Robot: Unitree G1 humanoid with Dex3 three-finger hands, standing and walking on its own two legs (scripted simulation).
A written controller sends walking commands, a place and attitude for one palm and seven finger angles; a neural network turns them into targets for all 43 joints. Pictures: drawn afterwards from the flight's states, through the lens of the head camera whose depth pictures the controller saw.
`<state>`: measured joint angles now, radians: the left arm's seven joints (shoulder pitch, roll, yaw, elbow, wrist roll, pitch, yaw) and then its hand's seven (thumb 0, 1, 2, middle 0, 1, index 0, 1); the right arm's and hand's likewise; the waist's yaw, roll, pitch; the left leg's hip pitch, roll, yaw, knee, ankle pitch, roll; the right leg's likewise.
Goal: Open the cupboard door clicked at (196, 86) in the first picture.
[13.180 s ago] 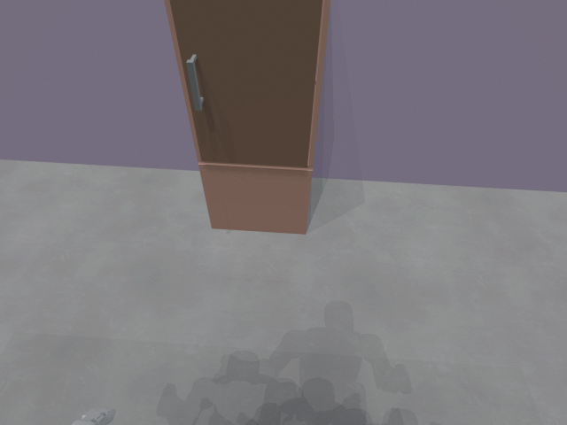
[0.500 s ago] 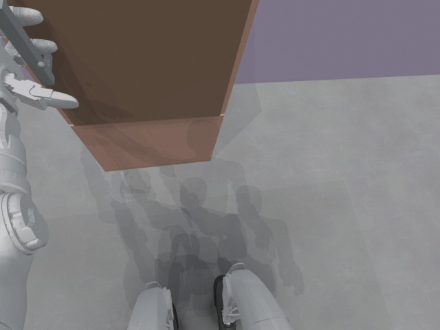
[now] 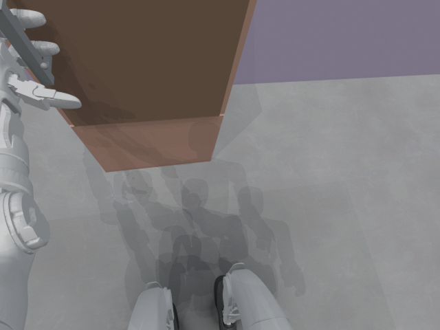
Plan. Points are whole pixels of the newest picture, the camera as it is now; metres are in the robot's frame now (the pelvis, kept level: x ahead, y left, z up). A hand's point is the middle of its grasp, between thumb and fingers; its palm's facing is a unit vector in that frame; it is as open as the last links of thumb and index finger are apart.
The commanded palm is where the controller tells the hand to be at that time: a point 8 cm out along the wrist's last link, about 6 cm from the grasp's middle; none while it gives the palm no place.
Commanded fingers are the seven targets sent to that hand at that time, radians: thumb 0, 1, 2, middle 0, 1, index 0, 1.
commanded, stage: slide the fingers in behind the handle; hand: left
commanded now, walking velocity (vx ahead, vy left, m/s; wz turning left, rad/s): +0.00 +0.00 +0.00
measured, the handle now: (26, 39) +0.59 +0.25 +0.07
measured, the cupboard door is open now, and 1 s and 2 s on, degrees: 0 0 45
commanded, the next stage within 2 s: close the thumb around the handle in 0.02 s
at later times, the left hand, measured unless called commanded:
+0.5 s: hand (40, 67) +0.54 +0.22 +0.06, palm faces +0.03 -1.00 -0.02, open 9.9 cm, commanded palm +0.53 +0.25 +0.06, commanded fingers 0.00 0.62 0.78 -0.38 -1.32 -0.38 -1.32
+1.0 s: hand (48, 65) +0.55 +0.22 +0.06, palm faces +0.04 -1.00 -0.02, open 5.2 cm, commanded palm +0.52 +0.25 +0.06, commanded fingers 0.00 0.90 0.90 -0.40 -1.35 -0.40 -1.35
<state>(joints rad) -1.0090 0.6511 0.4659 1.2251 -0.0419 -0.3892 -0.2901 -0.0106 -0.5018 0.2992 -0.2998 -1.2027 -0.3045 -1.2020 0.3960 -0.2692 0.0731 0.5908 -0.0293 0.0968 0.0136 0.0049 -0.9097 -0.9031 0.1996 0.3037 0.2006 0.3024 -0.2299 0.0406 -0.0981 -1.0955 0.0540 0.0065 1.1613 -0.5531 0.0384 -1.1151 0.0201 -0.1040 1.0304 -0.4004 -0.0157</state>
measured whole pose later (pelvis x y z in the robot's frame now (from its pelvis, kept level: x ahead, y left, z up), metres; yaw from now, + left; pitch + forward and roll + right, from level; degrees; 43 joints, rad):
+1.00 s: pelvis +0.00 +0.01 +0.00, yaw +0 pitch +28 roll -5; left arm -1.01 0.64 0.47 1.22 -0.04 -0.39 -0.27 0.02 0.81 0.85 -0.40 -1.35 -0.40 -1.35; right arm 0.41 -0.26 0.08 0.59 -0.04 0.10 0.02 0.00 -0.91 -0.90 0.20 0.30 0.20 0.30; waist -0.24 0.05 -0.10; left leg -1.10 0.05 0.01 1.17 -0.56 0.05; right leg -1.12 0.02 -0.10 1.03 -0.40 -0.01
